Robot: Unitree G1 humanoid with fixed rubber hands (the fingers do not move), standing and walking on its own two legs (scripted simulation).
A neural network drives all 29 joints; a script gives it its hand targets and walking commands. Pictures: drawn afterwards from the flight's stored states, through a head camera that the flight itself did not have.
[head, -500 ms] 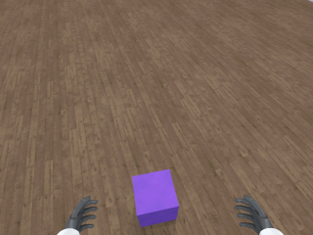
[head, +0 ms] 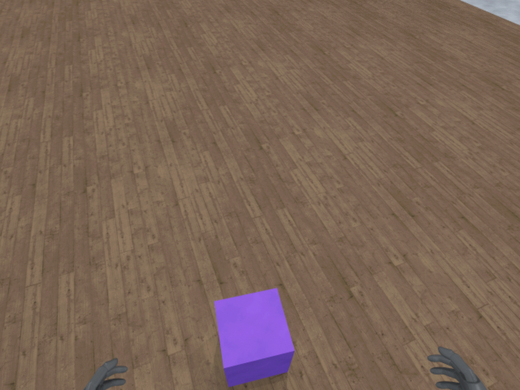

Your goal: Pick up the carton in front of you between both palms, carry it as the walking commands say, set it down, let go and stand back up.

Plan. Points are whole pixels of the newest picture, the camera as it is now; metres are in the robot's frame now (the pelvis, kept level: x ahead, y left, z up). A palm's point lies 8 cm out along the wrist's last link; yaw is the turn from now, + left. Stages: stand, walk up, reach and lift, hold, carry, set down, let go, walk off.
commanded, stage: stand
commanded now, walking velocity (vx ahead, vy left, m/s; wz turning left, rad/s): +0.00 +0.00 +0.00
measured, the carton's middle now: (252, 338) +0.41 +0.04 -0.65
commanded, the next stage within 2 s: none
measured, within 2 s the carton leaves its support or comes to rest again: neither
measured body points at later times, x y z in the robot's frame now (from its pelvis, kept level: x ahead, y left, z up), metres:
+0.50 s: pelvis -0.01 +0.00 +0.01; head -0.01 +0.01 +0.45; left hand +0.11 +0.30 -0.11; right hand +0.11 -0.30 -0.09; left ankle -0.02 +0.10 -0.74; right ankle -0.05 -0.13 -0.74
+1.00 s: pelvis -0.03 +0.00 +0.01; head -0.03 +0.01 +0.46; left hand +0.07 +0.31 -0.11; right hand +0.08 -0.31 -0.10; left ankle -0.02 +0.10 -0.74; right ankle -0.05 -0.13 -0.74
